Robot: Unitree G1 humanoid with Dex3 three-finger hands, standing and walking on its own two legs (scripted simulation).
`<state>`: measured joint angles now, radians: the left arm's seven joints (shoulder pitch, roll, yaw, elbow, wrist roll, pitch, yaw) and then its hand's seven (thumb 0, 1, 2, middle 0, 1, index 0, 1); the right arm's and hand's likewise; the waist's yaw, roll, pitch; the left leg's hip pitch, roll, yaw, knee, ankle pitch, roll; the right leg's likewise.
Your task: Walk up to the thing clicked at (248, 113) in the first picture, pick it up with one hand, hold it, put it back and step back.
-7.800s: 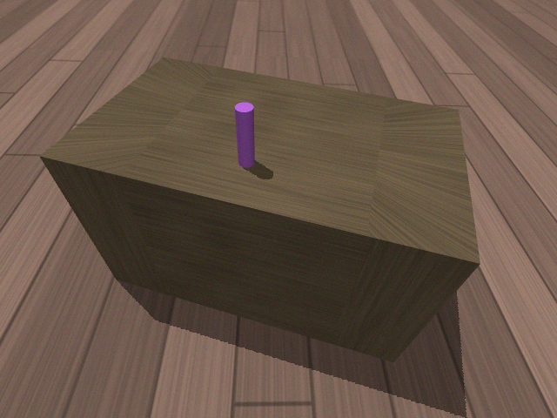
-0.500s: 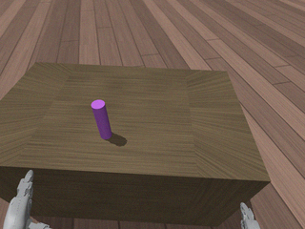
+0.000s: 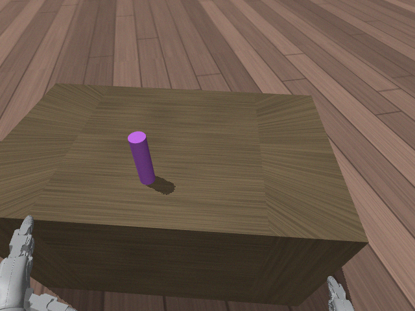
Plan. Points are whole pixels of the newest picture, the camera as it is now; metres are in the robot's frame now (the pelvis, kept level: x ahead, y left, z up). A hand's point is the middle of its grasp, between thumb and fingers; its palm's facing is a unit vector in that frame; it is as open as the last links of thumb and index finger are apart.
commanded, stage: go down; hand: left
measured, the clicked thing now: (142, 159) +0.52 +0.21 -0.04
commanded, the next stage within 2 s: none
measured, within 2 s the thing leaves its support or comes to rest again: neither
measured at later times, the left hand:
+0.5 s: hand (49, 203) +0.31 +0.33 +0.05, palm faces +0.20 -0.98 -0.09, open 17.4 cm
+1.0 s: hand (43, 193) +0.33 +0.35 +0.06, palm faces +0.17 -0.98 -0.01, open 17.4 cm
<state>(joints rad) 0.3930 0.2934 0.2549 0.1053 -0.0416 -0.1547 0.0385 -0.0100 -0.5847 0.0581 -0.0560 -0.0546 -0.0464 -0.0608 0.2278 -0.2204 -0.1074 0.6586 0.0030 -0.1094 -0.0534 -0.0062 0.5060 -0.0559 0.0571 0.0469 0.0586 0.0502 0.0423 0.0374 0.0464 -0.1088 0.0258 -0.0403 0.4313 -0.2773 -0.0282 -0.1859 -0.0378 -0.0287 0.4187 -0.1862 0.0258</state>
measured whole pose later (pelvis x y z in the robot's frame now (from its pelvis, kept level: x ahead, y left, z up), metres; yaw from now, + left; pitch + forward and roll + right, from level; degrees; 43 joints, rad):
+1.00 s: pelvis +0.00 +0.01 -0.02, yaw +0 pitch +7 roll -1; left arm -0.31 0.60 0.58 0.88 -0.28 -0.32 -0.54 -0.01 -0.53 0.09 -0.04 -0.05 -0.04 -0.05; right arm 0.19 -0.23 -0.01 0.64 0.01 -0.18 -0.09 -0.01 0.53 -0.05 0.06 0.05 0.06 0.05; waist -0.04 -0.04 -0.06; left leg -0.43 0.02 -0.05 0.68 -0.38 -0.02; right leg -0.48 -0.04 -0.03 0.62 -0.27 0.03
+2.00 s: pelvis +0.00 +0.02 -0.06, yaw -1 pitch +17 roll -3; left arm -0.63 0.85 0.66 1.12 -0.20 -0.22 -0.60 -0.01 -0.60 0.10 -0.05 -0.05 -0.04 -0.06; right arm 0.32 -0.27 0.06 0.32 -0.01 -0.22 -0.06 -0.01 0.54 -0.06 0.06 0.05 0.06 0.05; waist -0.13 -0.03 -0.13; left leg -0.77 0.04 -0.06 0.98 -0.51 -0.01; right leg -0.81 -0.02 -0.03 0.87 -0.35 0.04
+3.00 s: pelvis +0.00 +0.03 -0.07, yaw -2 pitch +19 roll -4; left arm -0.73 0.94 0.67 1.18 -0.15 -0.18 -0.58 -0.01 -0.60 0.08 -0.06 -0.05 -0.05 -0.06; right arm 0.35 -0.29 0.05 0.25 -0.01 -0.19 -0.06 -0.01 0.53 -0.06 0.06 0.05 0.06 0.05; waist -0.16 -0.02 -0.15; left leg -0.84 0.04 -0.06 1.04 -0.54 0.00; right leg -0.87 -0.02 -0.03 0.91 -0.37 0.05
